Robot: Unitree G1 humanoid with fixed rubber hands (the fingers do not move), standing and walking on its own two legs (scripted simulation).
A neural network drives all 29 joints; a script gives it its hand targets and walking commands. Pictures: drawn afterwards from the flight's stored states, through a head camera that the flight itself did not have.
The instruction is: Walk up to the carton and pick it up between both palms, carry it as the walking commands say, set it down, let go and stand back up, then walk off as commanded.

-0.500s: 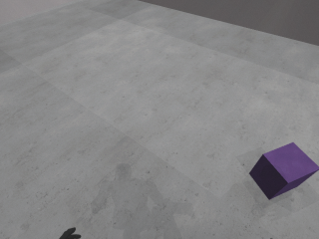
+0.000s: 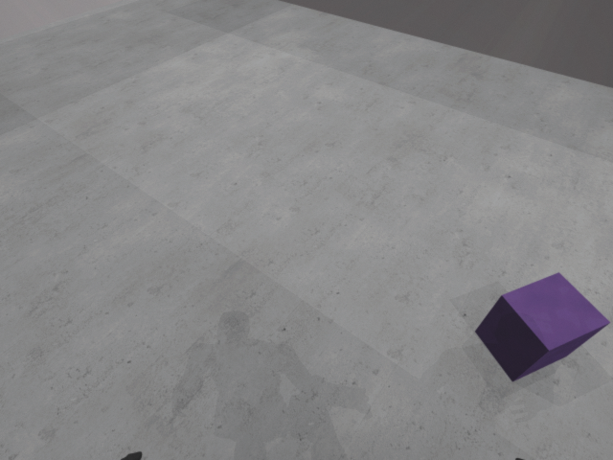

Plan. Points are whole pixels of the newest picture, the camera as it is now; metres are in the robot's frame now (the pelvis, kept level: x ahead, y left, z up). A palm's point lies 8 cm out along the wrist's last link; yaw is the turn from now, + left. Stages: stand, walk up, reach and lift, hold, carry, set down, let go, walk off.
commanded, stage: stand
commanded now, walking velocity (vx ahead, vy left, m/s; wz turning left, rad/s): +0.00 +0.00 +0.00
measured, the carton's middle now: (535, 327) +0.61 -0.71 -0.66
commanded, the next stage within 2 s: walk up in 0.36 s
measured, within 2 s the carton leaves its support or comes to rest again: neither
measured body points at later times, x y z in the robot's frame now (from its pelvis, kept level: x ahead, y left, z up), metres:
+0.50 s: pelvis +0.02 +0.01 +0.00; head +0.03 +0.01 +0.45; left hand +0.09 +0.31 -0.13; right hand +0.09 -0.29 -0.13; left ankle +0.02 +0.12 -0.75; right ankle +0.01 -0.12 -0.75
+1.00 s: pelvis +0.06 -0.06 -0.03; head +0.07 -0.08 +0.42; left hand +0.26 +0.21 -0.12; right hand +0.02 -0.42 -0.13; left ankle +0.09 +0.07 -0.72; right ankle +0.08 -0.18 -0.75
